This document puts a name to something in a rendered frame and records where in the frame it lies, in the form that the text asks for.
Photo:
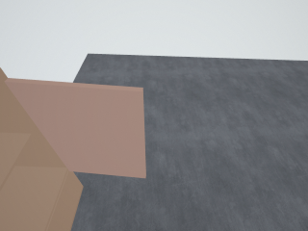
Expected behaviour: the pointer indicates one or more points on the cupboard door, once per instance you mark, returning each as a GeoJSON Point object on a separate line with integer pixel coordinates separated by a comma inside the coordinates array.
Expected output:
{"type": "Point", "coordinates": [93, 128]}

